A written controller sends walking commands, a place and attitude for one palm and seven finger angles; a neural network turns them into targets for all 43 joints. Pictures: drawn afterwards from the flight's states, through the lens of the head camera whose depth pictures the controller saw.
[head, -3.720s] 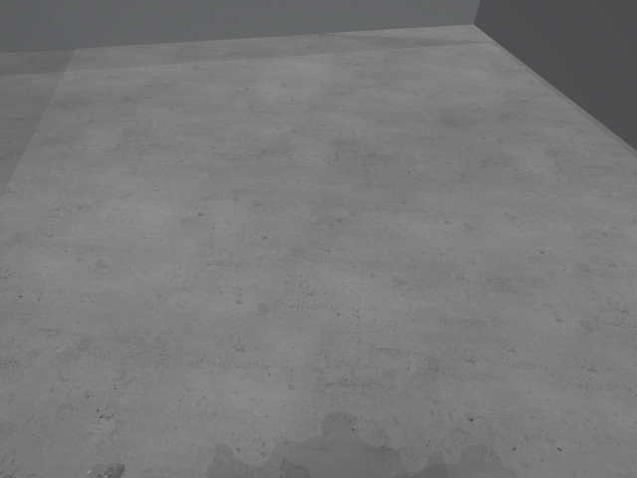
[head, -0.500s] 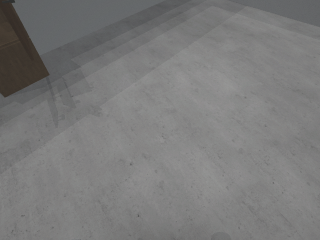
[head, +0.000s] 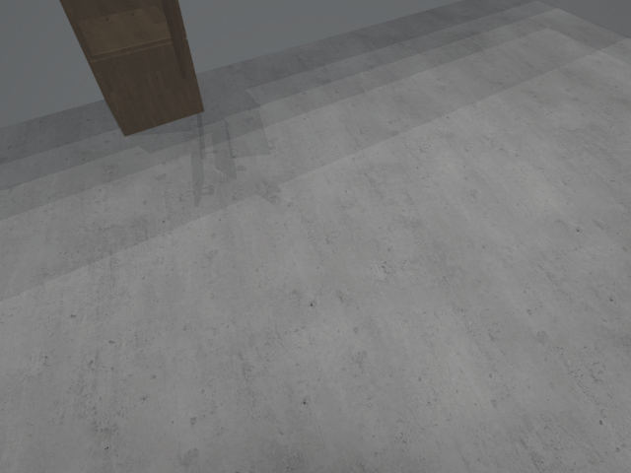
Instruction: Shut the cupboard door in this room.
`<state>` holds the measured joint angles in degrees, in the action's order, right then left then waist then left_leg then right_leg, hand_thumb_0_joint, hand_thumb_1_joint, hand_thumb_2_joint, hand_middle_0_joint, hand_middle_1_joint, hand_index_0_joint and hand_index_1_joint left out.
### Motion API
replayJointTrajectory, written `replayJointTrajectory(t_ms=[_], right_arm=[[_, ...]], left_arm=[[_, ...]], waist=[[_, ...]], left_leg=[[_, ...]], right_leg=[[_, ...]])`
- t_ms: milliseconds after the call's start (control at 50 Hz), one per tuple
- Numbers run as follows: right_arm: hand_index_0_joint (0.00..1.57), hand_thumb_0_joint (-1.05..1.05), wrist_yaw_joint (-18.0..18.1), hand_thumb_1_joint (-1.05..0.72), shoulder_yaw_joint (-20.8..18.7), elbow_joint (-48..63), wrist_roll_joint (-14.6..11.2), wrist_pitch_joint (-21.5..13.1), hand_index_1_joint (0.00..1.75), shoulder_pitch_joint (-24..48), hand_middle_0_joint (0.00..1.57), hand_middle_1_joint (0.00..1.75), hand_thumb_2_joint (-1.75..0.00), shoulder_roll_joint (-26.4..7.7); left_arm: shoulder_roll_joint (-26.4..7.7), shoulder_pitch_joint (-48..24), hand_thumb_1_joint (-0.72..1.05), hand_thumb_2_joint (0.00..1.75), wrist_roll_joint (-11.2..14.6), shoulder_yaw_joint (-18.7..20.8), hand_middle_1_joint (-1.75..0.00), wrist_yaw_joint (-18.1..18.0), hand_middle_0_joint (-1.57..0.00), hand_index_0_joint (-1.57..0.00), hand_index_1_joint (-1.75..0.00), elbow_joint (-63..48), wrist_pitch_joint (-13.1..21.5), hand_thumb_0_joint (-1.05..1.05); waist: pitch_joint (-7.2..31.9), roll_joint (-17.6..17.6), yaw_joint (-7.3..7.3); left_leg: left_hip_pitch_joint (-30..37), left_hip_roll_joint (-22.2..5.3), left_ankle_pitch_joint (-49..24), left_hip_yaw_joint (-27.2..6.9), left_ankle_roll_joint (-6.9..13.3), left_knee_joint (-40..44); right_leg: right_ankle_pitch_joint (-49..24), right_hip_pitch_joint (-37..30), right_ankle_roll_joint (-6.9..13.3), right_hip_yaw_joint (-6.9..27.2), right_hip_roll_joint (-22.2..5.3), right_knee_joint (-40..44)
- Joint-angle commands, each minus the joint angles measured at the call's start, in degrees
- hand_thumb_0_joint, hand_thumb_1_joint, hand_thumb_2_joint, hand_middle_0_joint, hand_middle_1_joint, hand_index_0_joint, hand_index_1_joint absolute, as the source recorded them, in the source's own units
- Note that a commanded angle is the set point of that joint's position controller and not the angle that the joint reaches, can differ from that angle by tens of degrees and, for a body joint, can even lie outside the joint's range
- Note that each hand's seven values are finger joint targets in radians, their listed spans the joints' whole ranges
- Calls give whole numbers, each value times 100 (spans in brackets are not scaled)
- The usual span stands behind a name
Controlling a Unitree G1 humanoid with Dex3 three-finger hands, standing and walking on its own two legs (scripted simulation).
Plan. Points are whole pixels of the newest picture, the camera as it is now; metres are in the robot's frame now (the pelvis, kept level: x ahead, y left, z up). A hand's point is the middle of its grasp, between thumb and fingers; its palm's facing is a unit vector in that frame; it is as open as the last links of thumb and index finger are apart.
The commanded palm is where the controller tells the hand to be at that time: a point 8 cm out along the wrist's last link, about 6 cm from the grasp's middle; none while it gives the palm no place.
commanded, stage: stand and wait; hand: left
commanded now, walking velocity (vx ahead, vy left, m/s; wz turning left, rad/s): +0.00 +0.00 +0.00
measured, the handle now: out of the picture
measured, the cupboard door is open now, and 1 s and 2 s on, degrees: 71 71 71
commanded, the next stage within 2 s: turn or walk to find it in 0.30 s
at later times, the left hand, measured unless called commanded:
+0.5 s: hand out of the picture +0.00 +0.18 -0.16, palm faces +0.11 -0.97 -0.23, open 7.3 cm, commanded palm none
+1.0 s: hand out of the picture -0.04 +0.21 -0.17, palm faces +0.17 -0.96 -0.23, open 7.4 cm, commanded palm none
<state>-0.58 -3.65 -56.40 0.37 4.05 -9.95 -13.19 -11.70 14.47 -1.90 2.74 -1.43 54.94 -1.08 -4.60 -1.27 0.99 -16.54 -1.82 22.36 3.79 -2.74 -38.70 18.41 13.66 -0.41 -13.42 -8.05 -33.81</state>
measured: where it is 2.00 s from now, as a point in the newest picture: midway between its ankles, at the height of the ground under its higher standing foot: outside the picture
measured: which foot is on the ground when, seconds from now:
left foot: up 0.00-0.00, down 0.02-0.42, up 0.44-0.64, down 0.66-1.00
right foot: down 0.00-0.02, up 0.04-0.38, down 0.40-1.00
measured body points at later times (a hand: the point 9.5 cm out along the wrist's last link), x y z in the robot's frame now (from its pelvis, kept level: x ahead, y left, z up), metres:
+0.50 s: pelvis -0.02 +0.00 +0.00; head -0.01 -0.01 +0.45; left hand -0.01 +0.23 -0.14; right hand +0.05 -0.23 -0.16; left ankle -0.02 +0.12 -0.72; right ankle -0.01 -0.11 -0.73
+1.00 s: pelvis -0.04 +0.02 +0.00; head -0.01 +0.02 +0.45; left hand -0.05 +0.26 -0.15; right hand +0.01 -0.21 -0.16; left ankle -0.04 +0.13 -0.73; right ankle -0.01 -0.11 -0.73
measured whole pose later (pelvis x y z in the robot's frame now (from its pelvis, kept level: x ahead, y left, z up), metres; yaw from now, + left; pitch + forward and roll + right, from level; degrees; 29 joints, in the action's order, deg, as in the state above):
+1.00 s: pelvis -0.04 +0.02 +0.00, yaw +7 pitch +0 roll +0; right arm 0.9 -2.0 -61.5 0.7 2.4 -14.5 -9.2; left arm -10.1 14.6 -1.3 2.4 -1.7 61.2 -1.5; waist -2.0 0.3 0.5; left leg -15.0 0.3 14.7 0.7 0.4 -29.2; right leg 15.2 15.1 -1.6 -8.1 -5.8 -30.4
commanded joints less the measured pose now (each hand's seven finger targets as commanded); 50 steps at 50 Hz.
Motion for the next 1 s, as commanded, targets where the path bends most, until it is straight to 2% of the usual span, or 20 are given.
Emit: replayJointTrajectory(t_ms=[0,20,40,60,100,160,240,340,360,380,400,420,500,560,620,640,660,700,900,980], right_arm=[[20,0,20,-90,-215,370,96,-337,30,-512,20,30,-90,-1135],[20,0,50,-90,-253,333,85,-293,30,-708,20,30,-90,-1360],[20,0,135,-90,-208,236,96,-333,30,-722,20,30,-90,-1194],[20,0,182,-90,-154,281,95,-323,30,-396,20,30,-90,-1035],[20,0,210,-90,-28,391,81,-378,30,45,20,30,-90,-756],[20,0,232,-90,2,297,41,-433,30,-24,20,30,-90,-665],[20,0,230,-90,-10,112,62,-410,30,-231,20,30,-90,-617],[20,0,183,-90,-36,31,45,-354,30,-45,20,30,-90,-566],[20,0,156,-90,-35,44,6,-357,30,-54,20,30,-90,-472],[20,0,131,-90,-3,98,-27,-356,30,-90,20,30,-90,-235],[20,0,97,-90,52,187,-34,-329,30,-63,20,30,-90,-28],[20,0,104,-90,25,227,31,-234,30,105,20,30,-90,-123],[20,0,99,-90,0,-84,22,-219,30,-172,20,30,-90,-21],[20,0,124,-90,62,-211,14,-258,30,-303,20,30,-90,83],[20,0,175,-90,123,-469,25,-375,30,-730,20,30,-90,18],[20,0,199,-90,124,-481,51,-435,30,-683,20,30,-90,-183],[20,0,209,-90,103,-438,45,-443,30,-587,20,30,-90,-360],[20,0,235,-90,128,-502,35,-473,30,-451,20,30,-90,-341],[20,0,177,-90,-5,-187,59,-334,30,-415,20,30,-90,-433],[20,0,121,-90,-11,65,73,-276,30,-441,20,30,-90,-285]], left_arm=[[-687,253,90,90,127,247,-30,2,-20,-20,-30,-452,-10,0],[-519,-14,90,90,72,137,-30,-6,-20,-20,-30,-607,-40,0],[-558,-299,90,90,62,142,-30,-58,-20,-20,-30,-520,-119,0],[-601,-332,90,90,81,164,-30,-33,-20,-20,-30,-425,-133,0],[-551,-14,90,90,73,153,-30,37,-20,-20,-30,-154,-106,0],[-466,202,90,90,88,83,-30,41,-20,-20,-30,61,-100,0],[-306,53,90,90,96,-24,-30,11,-20,-20,-30,78,-96,0],[-273,576,90,90,92,-40,-30,-28,-20,-20,-30,314,9,0],[-430,659,90,90,81,-9,-30,-49,-20,-20,-30,329,62,0],[-690,651,90,90,42,35,-30,-79,-20,-20,-30,301,123,0],[-959,558,90,90,37,54,-30,-75,-20,-20,-30,253,141,0],[-1034,519,90,90,48,110,-30,-72,-20,-20,-30,199,168,0],[-653,138,90,90,29,37,-30,-72,-20,-20,-30,202,174,0],[-650,213,90,90,34,53,-30,-85,-20,-20,-30,324,170,0],[-509,176,90,90,127,-2,-30,-72,-20,-20,-30,421,129,0],[-347,270,90,90,157,-41,-30,-44,-20,-20,-30,435,103,0],[-240,293,90,90,138,-48,-30,-37,-20,-20,-30,428,84,0],[-230,105,90,90,135,-84,-30,-39,-20,-20,-30,544,24,0],[-344,286,90,90,83,61,-30,-37,-20,-20,-30,445,22,0],[-649,320,90,90,60,178,-30,-53,-20,-20,-30,240,43,0]], waist=[[926,1388,-260],[807,1685,-391],[753,1717,-461],[533,1528,-315],[401,1008,-87],[506,815,-62],[409,814,-194],[300,742,44],[307,419,88],[325,-359,53],[263,-1014,-10],[194,-1675,143],[168,-715,-50],[269,-721,-25],[469,-209,-156],[471,390,-47],[403,509,22],[111,1121,22],[142,477,23],[342,-475,20]], left_leg=[[1788,-1556,-2866,-1796,740,1848],[1411,-2193,-3603,-2168,1309,2048],[1001,-1938,-3239,-2057,1250,2158],[774,-1763,-2750,-1843,1218,2176],[737,-1341,-2791,-1276,1118,2181],[981,-1213,-3285,-952,1134,2171],[1001,-1256,-3054,-1040,1205,2184],[249,-994,-1936,-1142,936,1870],[-59,-769,-1698,-1076,734,1542],[-469,-318,-1033,-657,458,925],[-550,170,-128,-241,247,518],[-530,124,517,-358,235,-148],[-383,38,328,-349,216,-953],[-109,-28,87,-176,159,36],[1037,-193,-1370,-304,203,1593],[1060,-626,-2017,-767,370,1720],[698,-900,-1912,-949,484,1781],[126,-929,-1742,-1147,596,2290],[-407,-664,-870,-1294,640,2008],[-771,-99,-775,-664,422,977]], right_leg=[[143,1376,-245,285,-158,-1241],[1845,1599,-299,599,124,-2129],[1642,1510,-267,1134,138,-2563],[1294,1597,-248,1266,105,-2839],[646,1506,-277,1248,148,-2930],[495,1235,-332,1186,193,-2430],[668,805,-327,1085,274,-1289],[-381,-281,-285,889,399,560],[-810,-660,-252,1095,237,1129],[-944,-805,-19,1866,-475,1474],[-859,-485,403,2499,-1170,1793],[-569,-23,780,2843,-1366,2132],[-1752,-5,857,1932,-867,1706],[-2050,-243,798,1711,-741,1467],[-1443,200,340,1431,-341,929],[-1092,323,104,1217,22,780],[-655,112,-5,1112,177,827],[-497,-281,-153,860,275,619],[-350,-232,-127,849,133,569],[-89,-356,161,1363,-573,1139]])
